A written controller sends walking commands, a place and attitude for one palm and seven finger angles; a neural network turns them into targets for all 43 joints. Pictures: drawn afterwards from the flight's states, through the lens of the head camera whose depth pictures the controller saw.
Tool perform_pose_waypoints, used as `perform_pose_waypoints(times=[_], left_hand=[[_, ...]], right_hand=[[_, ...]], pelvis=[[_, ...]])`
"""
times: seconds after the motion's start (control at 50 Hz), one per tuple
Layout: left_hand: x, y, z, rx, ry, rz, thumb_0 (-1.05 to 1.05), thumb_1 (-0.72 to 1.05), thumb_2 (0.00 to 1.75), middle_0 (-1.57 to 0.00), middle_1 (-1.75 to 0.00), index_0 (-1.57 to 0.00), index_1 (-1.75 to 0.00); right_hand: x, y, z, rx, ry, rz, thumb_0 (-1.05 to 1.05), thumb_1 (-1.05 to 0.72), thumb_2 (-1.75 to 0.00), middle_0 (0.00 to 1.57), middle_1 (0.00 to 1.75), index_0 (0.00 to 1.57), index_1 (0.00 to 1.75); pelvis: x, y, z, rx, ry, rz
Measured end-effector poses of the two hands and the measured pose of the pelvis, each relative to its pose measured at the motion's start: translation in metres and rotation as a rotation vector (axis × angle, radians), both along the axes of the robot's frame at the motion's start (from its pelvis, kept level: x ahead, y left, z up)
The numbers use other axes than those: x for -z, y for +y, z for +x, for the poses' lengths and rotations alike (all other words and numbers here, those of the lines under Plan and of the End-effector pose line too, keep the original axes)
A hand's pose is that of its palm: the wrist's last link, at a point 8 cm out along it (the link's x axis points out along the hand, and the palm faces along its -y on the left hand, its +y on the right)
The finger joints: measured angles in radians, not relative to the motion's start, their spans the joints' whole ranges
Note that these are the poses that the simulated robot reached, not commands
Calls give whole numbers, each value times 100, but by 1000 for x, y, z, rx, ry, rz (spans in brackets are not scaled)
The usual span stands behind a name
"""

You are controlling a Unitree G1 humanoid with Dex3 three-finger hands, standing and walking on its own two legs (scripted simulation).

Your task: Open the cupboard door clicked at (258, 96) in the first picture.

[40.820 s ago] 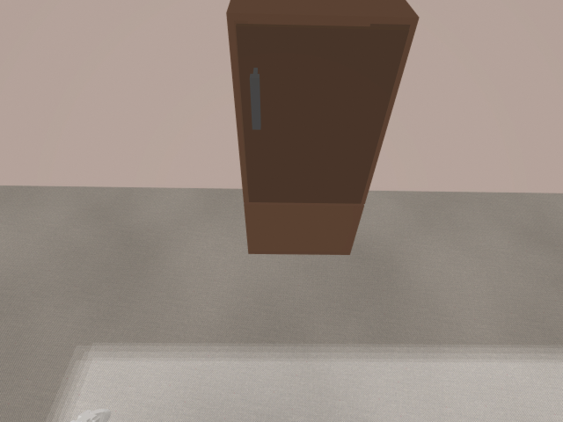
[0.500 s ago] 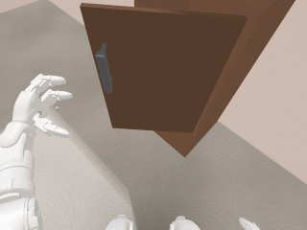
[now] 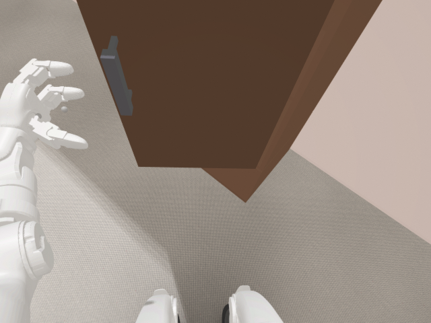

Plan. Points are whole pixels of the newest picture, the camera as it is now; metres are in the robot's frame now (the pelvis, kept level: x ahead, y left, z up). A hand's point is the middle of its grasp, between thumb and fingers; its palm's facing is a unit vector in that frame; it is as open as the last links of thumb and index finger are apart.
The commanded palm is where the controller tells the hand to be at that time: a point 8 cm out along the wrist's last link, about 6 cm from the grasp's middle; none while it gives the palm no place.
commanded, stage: move the hooked fingers beside the handle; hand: left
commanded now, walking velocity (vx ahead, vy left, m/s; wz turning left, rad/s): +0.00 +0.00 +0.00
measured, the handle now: (120, 78) +0.56 +0.16 +0.07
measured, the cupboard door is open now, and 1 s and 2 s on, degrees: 41 41 41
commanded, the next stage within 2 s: slide the fingers in behind the handle in 1.12 s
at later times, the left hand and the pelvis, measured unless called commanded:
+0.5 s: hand (77, 86) +0.53 +0.23 +0.08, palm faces -0.06 -1.00 -0.01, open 14.0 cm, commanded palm +0.50 +0.28 +0.08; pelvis +0.01 +0.01 -0.01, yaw -2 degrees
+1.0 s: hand (76, 93) +0.51 +0.23 +0.09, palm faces -0.05 -1.00 -0.01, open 14.0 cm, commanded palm +0.49 +0.27 +0.08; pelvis +0.01 +0.01 +0.00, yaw -1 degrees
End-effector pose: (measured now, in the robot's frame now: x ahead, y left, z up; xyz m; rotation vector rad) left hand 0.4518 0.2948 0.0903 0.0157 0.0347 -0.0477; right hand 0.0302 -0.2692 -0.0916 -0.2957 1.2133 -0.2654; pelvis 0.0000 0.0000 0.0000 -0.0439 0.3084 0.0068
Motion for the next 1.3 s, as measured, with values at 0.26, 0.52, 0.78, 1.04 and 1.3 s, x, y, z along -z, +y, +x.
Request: perform_pose_waypoints(times=[0.26, 0.52, 0.78, 1.04, 1.3], left_hand=[[1, -3, 37, 3, 14, -4, -2, -50, 30, -30, -120, -30, -120], [6, -8, 60, 11, 13, -3, -2, -50, 30, -30, -120, -30, -120], [6, -5, 43, -2, 1, -6, -2, -50, 30, -30, -120, -30, -120], [4, -10, 39, 0, -14, -7, -2, -50, 30, -30, -120, -30, -120], [5, -17, 40, 1, -1, 12, -2, -50, 30, -30, -120, -30, -120]], right_hand=[[-1, 2, -41, 65, 128, -14, 0, -91, -90, 20, 30, 20, 30], [-1, 18, -54, 96, 194, 9, 0, -91, -90, 20, 30, 20, 30], [-1, 23, -24, 62, 146, 26, 0, -91, -90, 20, 30, 20, 30], [1, 15, -9, 38, 92, 13, 0, -91, -90, 20, 30, 20, 30], [7, 12, -29, 43, 130, 13, 0, -91, -90, 20, 30, 20, 30]], pelvis=[[5, 2, 1, 11, 50, -11], [6, 10, 7, 25, 84, -17], [1, 14, 14, 12, 53, -21], [3, 12, 10, 11, 48, -18], [7, 6, 2, 0, 51, -18]])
